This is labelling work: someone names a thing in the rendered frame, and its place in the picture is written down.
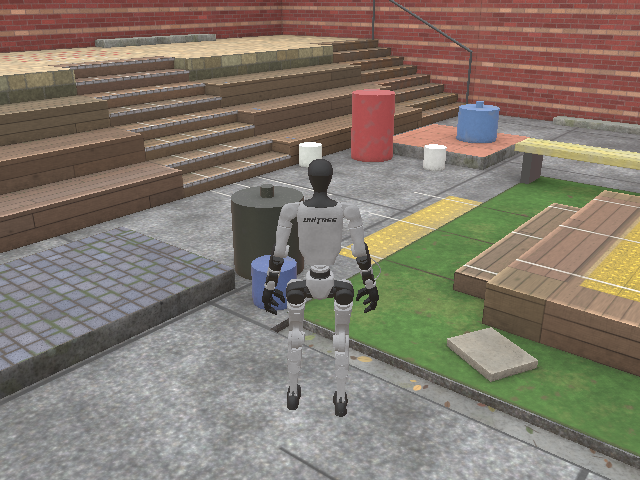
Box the robot right hand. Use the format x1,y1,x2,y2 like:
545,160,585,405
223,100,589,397
356,286,379,313

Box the robot shin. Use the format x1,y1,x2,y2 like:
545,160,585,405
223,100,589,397
287,331,302,396
335,335,349,403

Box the robot left hand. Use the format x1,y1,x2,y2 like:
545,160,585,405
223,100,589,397
262,288,285,315

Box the left robot upper arm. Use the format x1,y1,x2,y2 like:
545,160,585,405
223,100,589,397
273,202,300,258

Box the left robot forearm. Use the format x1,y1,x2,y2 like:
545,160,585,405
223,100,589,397
264,243,284,290

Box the robot left shin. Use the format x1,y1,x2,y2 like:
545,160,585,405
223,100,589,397
287,331,302,396

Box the right robot forearm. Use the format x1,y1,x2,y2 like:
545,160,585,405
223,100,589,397
356,242,376,289

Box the robot right shin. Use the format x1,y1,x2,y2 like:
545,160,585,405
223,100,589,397
335,335,349,403

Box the right robot upper arm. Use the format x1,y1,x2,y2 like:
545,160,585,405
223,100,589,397
341,202,367,257

